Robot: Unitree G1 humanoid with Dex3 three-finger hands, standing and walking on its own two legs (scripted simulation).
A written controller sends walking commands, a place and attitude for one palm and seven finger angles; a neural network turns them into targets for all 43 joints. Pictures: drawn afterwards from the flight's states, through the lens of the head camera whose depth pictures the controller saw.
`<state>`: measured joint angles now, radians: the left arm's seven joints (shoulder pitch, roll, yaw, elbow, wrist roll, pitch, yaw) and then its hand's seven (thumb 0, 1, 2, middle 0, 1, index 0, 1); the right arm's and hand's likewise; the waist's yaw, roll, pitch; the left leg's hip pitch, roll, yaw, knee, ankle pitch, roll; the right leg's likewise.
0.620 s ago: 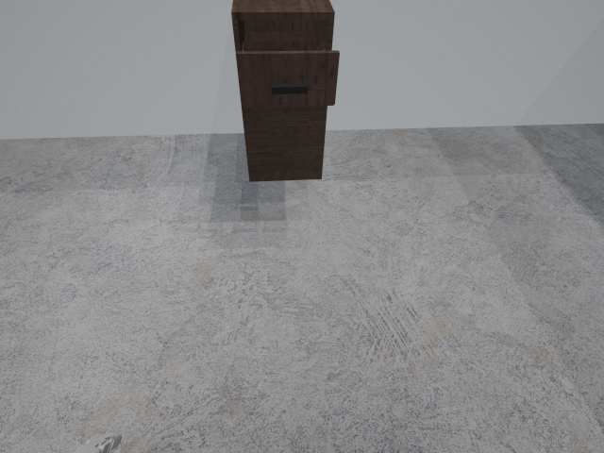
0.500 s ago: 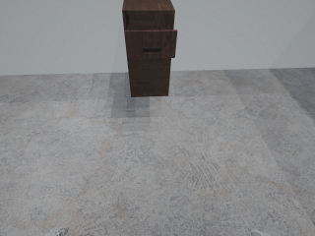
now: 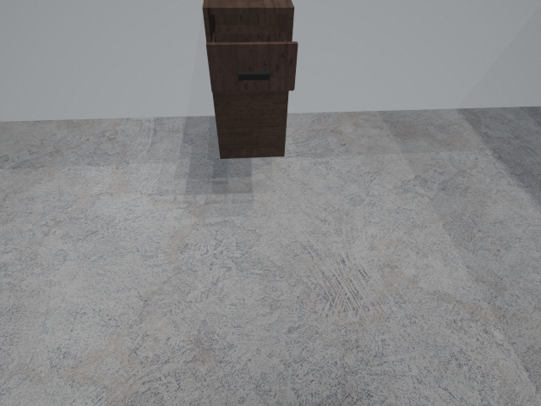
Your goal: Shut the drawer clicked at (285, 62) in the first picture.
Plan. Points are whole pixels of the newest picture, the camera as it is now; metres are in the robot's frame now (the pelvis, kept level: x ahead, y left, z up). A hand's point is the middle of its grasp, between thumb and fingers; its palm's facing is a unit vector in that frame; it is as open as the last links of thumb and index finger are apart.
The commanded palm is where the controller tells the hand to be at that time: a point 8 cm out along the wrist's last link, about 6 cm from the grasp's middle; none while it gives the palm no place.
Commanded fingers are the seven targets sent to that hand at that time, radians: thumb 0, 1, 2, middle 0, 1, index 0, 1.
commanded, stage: stand and wait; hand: left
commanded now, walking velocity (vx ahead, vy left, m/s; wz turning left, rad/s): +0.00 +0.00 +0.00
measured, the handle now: (253, 72) +1.22 +0.13 -0.09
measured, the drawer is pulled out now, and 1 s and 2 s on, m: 0.30 0.30 0.30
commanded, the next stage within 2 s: look at it before walking up in 0.20 s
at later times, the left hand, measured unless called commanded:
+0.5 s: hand out of the picture +0.08 +0.24 -0.16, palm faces -0.03 -0.95 -0.33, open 7.4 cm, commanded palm none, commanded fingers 0.00 0.90 0.90 -0.20 -0.30 -0.20 -0.30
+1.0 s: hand out of the picture +0.07 +0.24 -0.16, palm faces -0.01 -0.94 -0.33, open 7.4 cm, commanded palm none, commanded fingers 0.00 0.90 0.90 -0.20 -0.30 -0.20 -0.30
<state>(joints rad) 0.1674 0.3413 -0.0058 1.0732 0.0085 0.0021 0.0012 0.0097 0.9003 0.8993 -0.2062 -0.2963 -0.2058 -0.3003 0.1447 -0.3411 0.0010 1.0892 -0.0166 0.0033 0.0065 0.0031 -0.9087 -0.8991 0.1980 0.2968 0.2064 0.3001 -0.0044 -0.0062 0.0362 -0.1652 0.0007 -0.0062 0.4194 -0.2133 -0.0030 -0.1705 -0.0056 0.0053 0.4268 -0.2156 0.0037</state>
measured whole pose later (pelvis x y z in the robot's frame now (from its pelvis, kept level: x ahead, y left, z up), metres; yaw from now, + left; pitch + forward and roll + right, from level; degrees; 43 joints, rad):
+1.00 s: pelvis +0.01 +0.00 +0.00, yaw +0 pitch -2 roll +0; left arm 0.16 0.33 0.00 1.09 0.01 0.00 0.01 0.01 0.90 0.90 -0.21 -0.30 -0.20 -0.30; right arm 0.12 -0.32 0.01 1.11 -0.02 0.00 0.00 0.00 -0.91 -0.90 0.20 0.30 0.21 0.30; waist 0.00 -0.01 0.02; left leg -0.14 0.01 -0.01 0.38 -0.21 -0.01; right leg -0.14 0.00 0.00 0.39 -0.21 0.00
